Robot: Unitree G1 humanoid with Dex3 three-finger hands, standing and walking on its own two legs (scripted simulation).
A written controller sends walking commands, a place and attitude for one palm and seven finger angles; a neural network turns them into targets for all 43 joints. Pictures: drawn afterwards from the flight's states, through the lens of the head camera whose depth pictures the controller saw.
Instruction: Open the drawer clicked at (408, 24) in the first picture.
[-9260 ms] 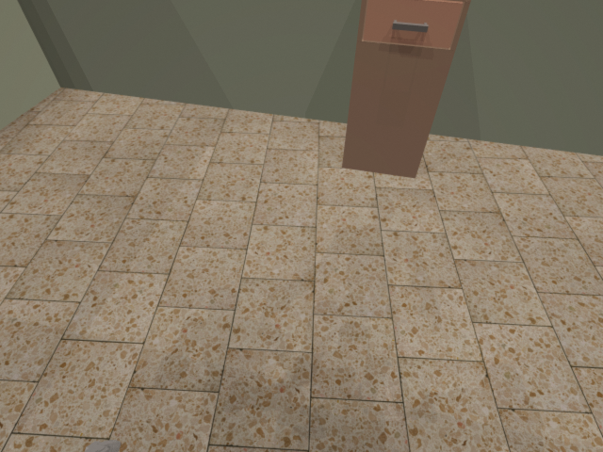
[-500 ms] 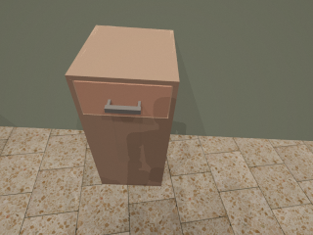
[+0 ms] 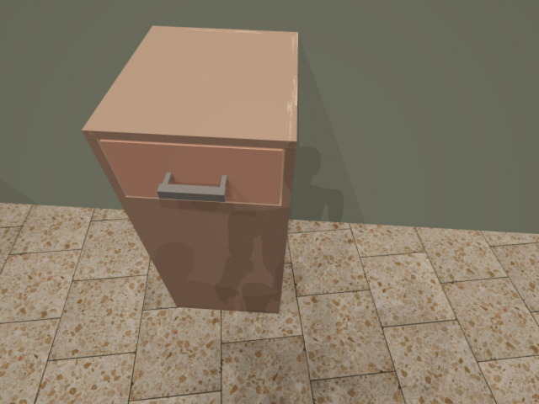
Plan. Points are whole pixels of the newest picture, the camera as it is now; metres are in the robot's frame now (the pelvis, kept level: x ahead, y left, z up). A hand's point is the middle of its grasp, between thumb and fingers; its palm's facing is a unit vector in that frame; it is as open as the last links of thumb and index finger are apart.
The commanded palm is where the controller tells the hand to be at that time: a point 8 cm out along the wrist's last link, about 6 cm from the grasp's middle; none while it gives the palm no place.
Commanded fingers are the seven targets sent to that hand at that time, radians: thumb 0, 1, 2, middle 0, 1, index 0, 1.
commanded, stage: come to a stop and stand still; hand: left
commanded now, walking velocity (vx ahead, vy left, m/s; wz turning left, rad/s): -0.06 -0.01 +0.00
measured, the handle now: (194, 185) +0.50 +0.18 -0.02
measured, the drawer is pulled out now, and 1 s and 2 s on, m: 0.00 0.00 0.00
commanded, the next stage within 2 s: look again from close up in 0.82 s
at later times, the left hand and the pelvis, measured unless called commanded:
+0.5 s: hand out of the picture -0.04 +0.16 -0.16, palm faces +0.01 -0.98 -0.21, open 7.4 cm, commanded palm none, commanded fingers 0.00 0.90 0.90 -0.20 -0.30 -0.20 -0.30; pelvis -0.04 +0.00 +0.01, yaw -2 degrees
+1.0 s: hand out of the picture -0.08 +0.13 -0.17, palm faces -0.01 -0.99 -0.14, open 7.4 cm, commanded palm none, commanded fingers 0.00 0.90 0.90 -0.20 -0.30 -0.20 -0.30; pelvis -0.05 -0.01 +0.00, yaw -1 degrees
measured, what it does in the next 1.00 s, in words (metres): steps on the spot: left foot, then right foot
